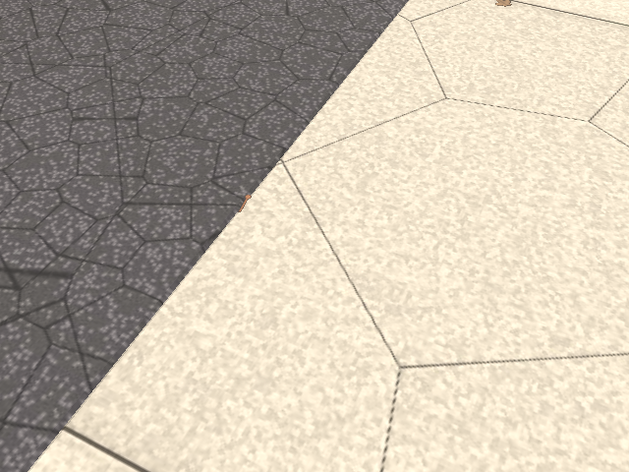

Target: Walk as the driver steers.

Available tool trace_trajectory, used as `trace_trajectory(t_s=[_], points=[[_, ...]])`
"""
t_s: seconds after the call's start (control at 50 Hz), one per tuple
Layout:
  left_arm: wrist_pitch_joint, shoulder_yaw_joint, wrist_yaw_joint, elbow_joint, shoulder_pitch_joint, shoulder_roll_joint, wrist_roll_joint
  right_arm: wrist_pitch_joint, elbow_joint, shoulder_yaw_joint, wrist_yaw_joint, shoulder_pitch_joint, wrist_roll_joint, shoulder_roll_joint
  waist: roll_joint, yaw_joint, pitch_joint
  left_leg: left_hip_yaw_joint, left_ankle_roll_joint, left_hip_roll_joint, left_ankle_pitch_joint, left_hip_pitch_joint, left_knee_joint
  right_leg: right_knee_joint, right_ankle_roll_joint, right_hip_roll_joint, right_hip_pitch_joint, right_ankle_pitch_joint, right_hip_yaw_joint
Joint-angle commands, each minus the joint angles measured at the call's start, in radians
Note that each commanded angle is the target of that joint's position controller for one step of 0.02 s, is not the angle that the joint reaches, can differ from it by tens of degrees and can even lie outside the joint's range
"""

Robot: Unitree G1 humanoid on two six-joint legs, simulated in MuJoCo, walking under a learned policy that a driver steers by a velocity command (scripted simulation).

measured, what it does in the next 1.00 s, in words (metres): walks ahead: left foot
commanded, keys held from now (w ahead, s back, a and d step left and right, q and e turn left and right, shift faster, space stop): w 1.00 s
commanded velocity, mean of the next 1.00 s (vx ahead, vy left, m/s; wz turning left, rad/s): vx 0.41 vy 0.00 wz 0.00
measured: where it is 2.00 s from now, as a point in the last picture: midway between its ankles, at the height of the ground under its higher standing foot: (347, 279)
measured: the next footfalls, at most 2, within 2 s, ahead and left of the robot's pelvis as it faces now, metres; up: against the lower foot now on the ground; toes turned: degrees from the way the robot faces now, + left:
left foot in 0.70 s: +0.48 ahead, +0.08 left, +0.00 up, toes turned +2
right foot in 1.26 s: +0.78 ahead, -0.17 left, +0.00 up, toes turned -3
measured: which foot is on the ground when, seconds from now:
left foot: down 0.00-0.22, up 0.24-0.68, down 0.70-1.00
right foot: down 0.00-0.72, up 0.74-1.00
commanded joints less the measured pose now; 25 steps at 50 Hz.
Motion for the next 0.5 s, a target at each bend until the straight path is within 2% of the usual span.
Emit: trace_trajectory(t_s=[0.02, 0.04, 0.06, 0.08, 0.1, 0.14, 0.16, 0.18, 0.2, 0.22, 0.24, 0.26, 0.28, 0.3, 0.32, 0.34, 0.36, 0.42, 0.46, 0.5], points=[[-0.013, 0.015, 0.002, -0.039, -0.005, 0.089, -0.005, -0.003, -0.021, -0.041, -0.010, 0.086, 0.015, -0.175, 0.117, -0.033, 0.094, -0.197, 0.106, 0.137, -0.468, -0.142, -0.240, 0.125, -0.032, 0.088, -0.092, -0.250, -0.114], [-0.028, 0.011, -0.006, -0.062, -0.037, 0.073, -0.005, -0.011, -0.023, -0.054, -0.009, 0.104, 0.021, -0.211, 0.175, -0.050, 0.132, -0.327, 0.162, 0.235, -0.547, -0.142, -0.299, 0.233, -0.043, 0.072, -0.166, -0.223, -0.107], [-0.046, 0.008, -0.016, -0.080, -0.058, 0.066, -0.010, -0.022, -0.027, -0.064, -0.010, 0.105, 0.022, -0.228, 0.197, -0.055, 0.168, -0.427, 0.212, 0.315, -0.539, -0.147, -0.340, 0.321, -0.062, 0.026, -0.231, -0.202, -0.064], [-0.062, 0.011, -0.027, -0.094, -0.074, 0.073, -0.019, -0.035, -0.032, -0.062, -0.008, 0.101, 0.016, -0.210, 0.191, -0.054, 0.191, -0.470, 0.236, 0.355, -0.472, -0.107, -0.349, 0.390, -0.078, -0.008, -0.314, -0.242, -0.028], [-0.077, 0.013, -0.037, -0.106, -0.077, 0.079, -0.027, -0.046, -0.038, -0.060, -0.006, 0.092, 0.016, -0.190, 0.174, -0.046, 0.195, -0.466, 0.234, 0.365, -0.397, -0.049, -0.337, 0.401, -0.094, -0.036, -0.377, -0.277, -0.005], [-0.103, 0.017, -0.052, -0.113, -0.062, 0.084, -0.033, -0.054, -0.056, -0.061, -0.001, 0.053, 0.032, -0.180, 0.132, -0.020, 0.162, -0.352, 0.183, 0.316, -0.248, -0.009, -0.292, 0.233, -0.114, -0.047, -0.314, -0.249, -0.015], [-0.110, 0.020, -0.056, -0.095, -0.016, 0.077, -0.032, -0.051, -0.063, -0.062, 0.002, 0.022, 0.037, -0.188, 0.118, 0.012, 0.130, -0.265, 0.154, 0.263, -0.189, -0.067, -0.256, 0.114, -0.112, -0.013, -0.163, -0.166, -0.066], [-0.111, 0.029, -0.058, -0.050, 0.083, 0.074, -0.030, -0.045, -0.067, -0.063, 0.005, 0.008, 0.038, -0.194, 0.104, 0.052, 0.087, -0.196, 0.136, 0.214, -0.150, -0.164, -0.197, 0.028, -0.094, 0.045, 0.041, -0.027, -0.128], [-0.106, 0.041, -0.057, -0.008, 0.185, 0.083, -0.023, -0.045, -0.073, -0.060, 0.008, 0.007, 0.033, -0.191, 0.079, 0.086, 0.049, -0.147, 0.120, 0.167, -0.067, -0.245, -0.108, 0.015, -0.077, 0.085, 0.203, 0.018, -0.141], [-0.104, 0.057, -0.054, 0.013, 0.301, 0.125, -0.020, -0.052, -0.086, -0.045, 0.012, -0.020, 0.024, -0.146, -0.051, 0.136, 0.010, -0.045, 0.070, 0.088, 0.046, -0.341, 0.155, -0.070, -0.108, -0.024, 0.335, -0.043, 0.033], [-0.108, 0.080, -0.053, 0.014, 0.425, 0.256, -0.022, -0.070, -0.126, -0.026, 0.011, -0.016, 0.012, -0.067, -0.335, 0.147, -0.065, 0.055, 0.003, -0.032, -0.144, -0.547, 0.509, -0.254, -0.245, -0.285, 0.475, -0.142, 0.503], [-0.124, 0.056, -0.062, 0.014, 0.396, 0.210, 0.000, -0.085, -0.139, -0.032, 0.013, -0.026, 0.036, -0.083, -0.262, 0.112, -0.058, -0.079, 0.017, -0.015, -0.237, -0.630, 0.724, -0.346, -0.328, -0.374, 0.418, -0.320, 0.745], [-0.136, 0.040, -0.064, -0.021, 0.283, 0.165, -0.002, -0.098, -0.149, -0.037, 0.019, -0.055, 0.058, -0.111, -0.149, 0.070, 0.051, -0.107, 0.046, 0.053, -0.153, -0.716, 0.808, -0.341, -0.307, -0.365, 0.349, -0.361, 0.651], [-0.141, 0.028, -0.070, -0.051, 0.204, 0.130, -0.003, -0.106, -0.144, -0.040, 0.025, -0.065, 0.054, -0.124, -0.093, 0.046, 0.085, -0.093, 0.064, 0.098, -0.043, -0.716, 0.800, -0.343, -0.267, -0.308, 0.298, -0.304, 0.509], [-0.141, 0.019, -0.077, -0.071, 0.157, 0.117, -0.001, -0.111, -0.138, -0.049, 0.025, -0.070, 0.041, -0.135, -0.065, 0.027, 0.096, -0.079, 0.069, 0.127, 0.042, -0.694, 0.743, -0.352, -0.234, -0.261, 0.262, -0.180, 0.395], [-0.137, 0.011, -0.078, -0.076, 0.153, 0.096, 0.002, -0.109, -0.136, -0.059, 0.027, -0.077, 0.030, -0.152, -0.072, 0.019, 0.095, -0.065, 0.065, 0.147, 0.097, -0.647, 0.681, -0.357, -0.204, -0.216, 0.239, -0.045, 0.290], [-0.130, 0.005, -0.075, -0.071, 0.178, 0.079, 0.005, -0.104, -0.131, -0.063, 0.034, -0.075, 0.026, -0.147, -0.085, 0.018, 0.081, -0.045, 0.057, 0.151, 0.129, -0.611, 0.644, -0.357, -0.189, -0.182, 0.236, 0.062, 0.215], [-0.120, 0.005, -0.056, -0.061, 0.252, 0.110, 0.008, -0.087, -0.154, -0.056, 0.042, -0.146, 0.019, -0.098, -0.063, 0.027, 0.074, -0.001, 0.015, 0.147, 0.190, -0.634, 0.541, -0.362, -0.208, -0.167, 0.249, 0.296, 0.126], [-0.112, 0.007, -0.044, -0.072, 0.251, 0.127, 0.011, -0.085, -0.197, -0.047, 0.044, -0.251, 0.018, -0.078, -0.049, 0.039, 0.093, 0.012, -0.005, 0.138, 0.251, -0.638, 0.397, -0.380, -0.212, -0.161, 0.225, 0.326, 0.091], [-0.109, 0.009, -0.037, -0.081, 0.262, 0.138, 0.009, -0.088, -0.227, -0.038, 0.050, -0.340, 0.022, -0.069, -0.061, 0.058, 0.105, 0.036, -0.011, 0.113, 0.329, -0.583, 0.256, -0.404, -0.207, -0.146, 0.193, 0.308, 0.055]])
